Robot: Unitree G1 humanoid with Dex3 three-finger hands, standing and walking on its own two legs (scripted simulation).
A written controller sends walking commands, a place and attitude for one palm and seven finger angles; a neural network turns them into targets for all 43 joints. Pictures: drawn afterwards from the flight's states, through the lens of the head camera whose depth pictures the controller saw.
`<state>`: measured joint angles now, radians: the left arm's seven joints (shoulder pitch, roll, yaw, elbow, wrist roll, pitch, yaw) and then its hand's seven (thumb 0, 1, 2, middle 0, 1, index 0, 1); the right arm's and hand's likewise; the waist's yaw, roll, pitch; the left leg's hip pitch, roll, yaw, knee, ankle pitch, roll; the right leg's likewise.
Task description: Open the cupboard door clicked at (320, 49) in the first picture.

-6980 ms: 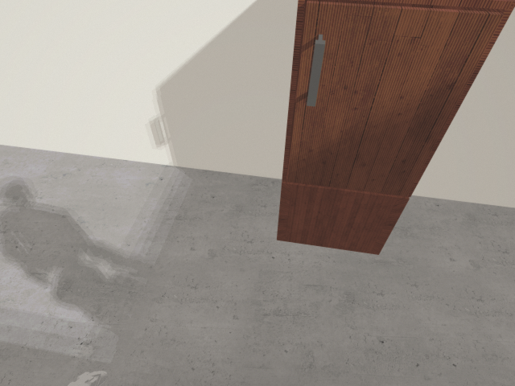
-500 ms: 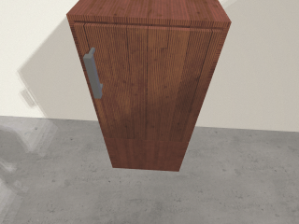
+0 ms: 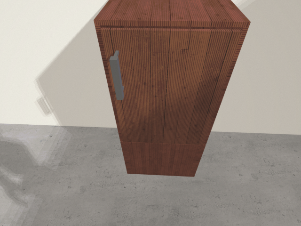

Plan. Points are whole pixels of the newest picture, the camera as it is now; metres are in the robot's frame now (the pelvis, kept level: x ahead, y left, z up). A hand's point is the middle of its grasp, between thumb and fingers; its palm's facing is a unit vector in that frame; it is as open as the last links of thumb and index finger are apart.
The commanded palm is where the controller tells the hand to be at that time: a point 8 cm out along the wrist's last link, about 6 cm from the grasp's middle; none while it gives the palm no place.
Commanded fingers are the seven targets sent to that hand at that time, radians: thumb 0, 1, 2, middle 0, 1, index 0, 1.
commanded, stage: come to a stop and stand still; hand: left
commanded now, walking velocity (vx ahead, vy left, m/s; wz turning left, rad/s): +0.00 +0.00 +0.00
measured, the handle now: (118, 76) +0.57 +0.16 +0.11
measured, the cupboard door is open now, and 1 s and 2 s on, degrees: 0 0 0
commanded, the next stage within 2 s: look again from close up in 0.58 s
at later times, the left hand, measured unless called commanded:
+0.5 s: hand out of the picture -0.03 +0.25 -0.17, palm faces -0.02 -0.98 -0.18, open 7.3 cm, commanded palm none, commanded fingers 0.00 0.90 0.90 -0.20 -0.30 -0.20 -0.30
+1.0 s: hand out of the picture -0.10 +0.21 -0.17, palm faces +0.02 -0.99 -0.15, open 7.3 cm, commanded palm none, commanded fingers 0.00 0.90 0.90 -0.20 -0.30 -0.20 -0.30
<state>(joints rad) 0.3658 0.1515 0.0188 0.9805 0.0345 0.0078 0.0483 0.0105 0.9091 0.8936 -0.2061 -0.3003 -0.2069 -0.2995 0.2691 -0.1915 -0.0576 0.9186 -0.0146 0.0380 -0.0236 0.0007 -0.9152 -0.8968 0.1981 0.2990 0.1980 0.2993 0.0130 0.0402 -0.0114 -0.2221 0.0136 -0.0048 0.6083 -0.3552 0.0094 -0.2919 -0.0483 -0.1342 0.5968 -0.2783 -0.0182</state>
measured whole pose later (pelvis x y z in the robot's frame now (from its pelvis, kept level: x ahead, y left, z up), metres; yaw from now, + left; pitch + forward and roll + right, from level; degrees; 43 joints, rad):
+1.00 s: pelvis -0.06 +0.06 +0.01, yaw -2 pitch -2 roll +0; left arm 0.42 0.11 0.00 1.09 0.03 0.00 0.04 0.01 0.91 0.89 -0.20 -0.30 -0.20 -0.30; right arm 0.32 -0.14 -0.02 1.08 -0.01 0.01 -0.02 0.01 -0.91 -0.90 0.20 0.30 0.20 0.30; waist 0.01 -0.01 -0.01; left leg -0.23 -0.06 0.07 0.44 -0.19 0.08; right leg -0.26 -0.05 -0.04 0.44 -0.15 0.03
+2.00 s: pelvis +0.04 +0.02 +0.01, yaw -1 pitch -1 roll -1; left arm 0.35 0.08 0.01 1.06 0.02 0.02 0.05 0.01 0.91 0.89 -0.20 -0.30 -0.20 -0.30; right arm 0.18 -0.13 -0.03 1.04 0.00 -0.01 -0.06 0.01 -0.93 -0.90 0.20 0.30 0.20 0.30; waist 0.03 -0.03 0.05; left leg -0.22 0.00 0.13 0.52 -0.28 0.06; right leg -0.14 -0.01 -0.10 0.51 -0.33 0.00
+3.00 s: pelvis +0.00 +0.03 +0.01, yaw -2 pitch -1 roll +0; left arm 0.31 0.19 0.00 1.05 0.02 0.00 0.03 0.01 0.91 0.89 -0.20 -0.30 -0.20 -0.30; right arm 0.29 -0.18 -0.01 1.02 -0.02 -0.01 -0.02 0.02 -0.93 -0.90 0.20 0.30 0.20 0.30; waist 0.01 0.01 0.00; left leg -0.24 -0.06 0.10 0.48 -0.24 0.08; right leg -0.23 -0.11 0.00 0.50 -0.27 0.03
